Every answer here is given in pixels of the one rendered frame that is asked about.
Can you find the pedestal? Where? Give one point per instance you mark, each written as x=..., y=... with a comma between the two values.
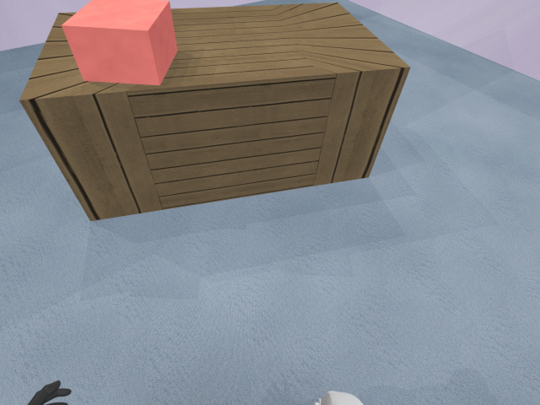
x=257, y=99

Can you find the carton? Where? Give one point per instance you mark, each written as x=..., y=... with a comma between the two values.
x=122, y=41

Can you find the robot left hand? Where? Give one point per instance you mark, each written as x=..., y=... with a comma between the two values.
x=49, y=392

